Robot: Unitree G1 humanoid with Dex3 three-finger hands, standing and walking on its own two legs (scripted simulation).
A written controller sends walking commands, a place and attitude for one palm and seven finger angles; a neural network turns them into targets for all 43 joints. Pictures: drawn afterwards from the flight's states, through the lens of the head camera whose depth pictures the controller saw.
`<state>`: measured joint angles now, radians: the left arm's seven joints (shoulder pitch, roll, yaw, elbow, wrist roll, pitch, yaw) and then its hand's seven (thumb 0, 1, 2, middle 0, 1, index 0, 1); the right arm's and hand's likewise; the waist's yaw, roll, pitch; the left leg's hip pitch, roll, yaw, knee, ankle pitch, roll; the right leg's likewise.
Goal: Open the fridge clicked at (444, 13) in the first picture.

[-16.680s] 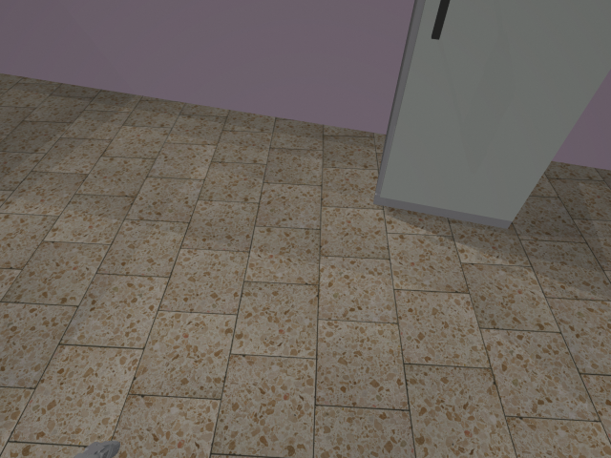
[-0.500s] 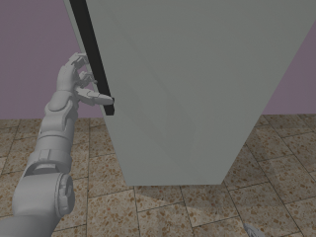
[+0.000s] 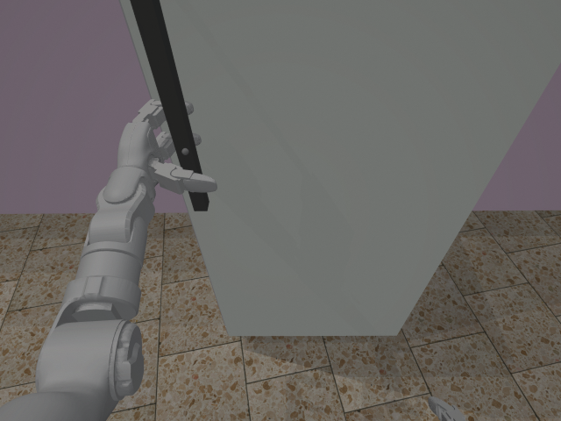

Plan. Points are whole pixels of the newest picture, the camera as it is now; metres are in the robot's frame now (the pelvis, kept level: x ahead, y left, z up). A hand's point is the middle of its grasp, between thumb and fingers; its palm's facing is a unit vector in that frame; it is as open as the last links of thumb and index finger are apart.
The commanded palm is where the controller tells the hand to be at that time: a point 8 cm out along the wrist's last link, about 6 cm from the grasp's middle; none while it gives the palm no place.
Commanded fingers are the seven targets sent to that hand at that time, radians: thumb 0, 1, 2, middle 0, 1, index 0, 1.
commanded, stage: slide the fingers in behind the handle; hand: left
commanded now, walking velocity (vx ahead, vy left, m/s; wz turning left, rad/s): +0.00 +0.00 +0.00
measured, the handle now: (180, 109) +0.48 +0.17 +0.22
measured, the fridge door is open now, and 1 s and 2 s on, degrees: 0 0 0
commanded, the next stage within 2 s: grip the handle and tug to test in 0.68 s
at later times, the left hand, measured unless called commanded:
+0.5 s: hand (197, 150) +0.44 +0.15 +0.18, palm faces +0.06 -1.00 +0.01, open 13.8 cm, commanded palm +0.40 +0.19 +0.18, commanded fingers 0.00 -0.50 0.30 -0.30 -1.20 -0.30 -1.20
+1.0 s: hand (195, 150) +0.43 +0.15 +0.18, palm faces +0.06 -1.00 +0.01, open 12.8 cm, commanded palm +0.40 +0.20 +0.18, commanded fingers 0.00 0.06 0.54 -0.36 -1.28 -0.36 -1.28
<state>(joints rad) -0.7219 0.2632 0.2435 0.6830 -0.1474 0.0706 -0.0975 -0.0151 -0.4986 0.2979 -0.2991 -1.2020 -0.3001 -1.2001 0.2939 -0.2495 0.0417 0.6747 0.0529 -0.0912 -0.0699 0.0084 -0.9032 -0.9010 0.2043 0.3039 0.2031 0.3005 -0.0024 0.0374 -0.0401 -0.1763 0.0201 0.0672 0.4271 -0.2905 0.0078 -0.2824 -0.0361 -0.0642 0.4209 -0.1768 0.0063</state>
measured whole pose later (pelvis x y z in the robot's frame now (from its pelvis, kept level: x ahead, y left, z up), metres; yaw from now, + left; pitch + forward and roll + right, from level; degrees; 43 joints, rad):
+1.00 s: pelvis -0.01 +0.00 +0.00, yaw +0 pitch +2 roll +0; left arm -0.77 0.26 0.24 0.76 -0.14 0.03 -0.07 -0.01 -0.32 0.37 -0.32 -1.23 -0.32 -1.23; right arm 0.30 -0.25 0.04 0.69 0.05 -0.10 -0.07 0.01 -0.90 -0.90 0.20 0.30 0.20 0.30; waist -0.01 0.03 -0.04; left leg -0.19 0.02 0.07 0.43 -0.28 0.01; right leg -0.30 -0.03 -0.06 0.42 -0.16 0.00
